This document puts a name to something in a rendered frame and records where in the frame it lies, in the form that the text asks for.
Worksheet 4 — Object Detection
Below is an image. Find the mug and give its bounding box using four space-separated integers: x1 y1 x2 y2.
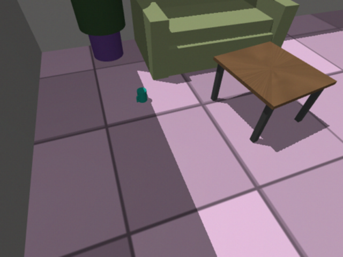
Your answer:
136 87 147 103

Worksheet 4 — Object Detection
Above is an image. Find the sofa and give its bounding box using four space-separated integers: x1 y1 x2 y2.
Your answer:
130 0 300 80

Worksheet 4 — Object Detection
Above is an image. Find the potted plant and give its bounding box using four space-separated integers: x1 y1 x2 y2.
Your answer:
71 0 125 62

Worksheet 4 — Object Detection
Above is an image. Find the coffee table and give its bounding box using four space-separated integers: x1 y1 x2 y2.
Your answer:
211 41 337 143

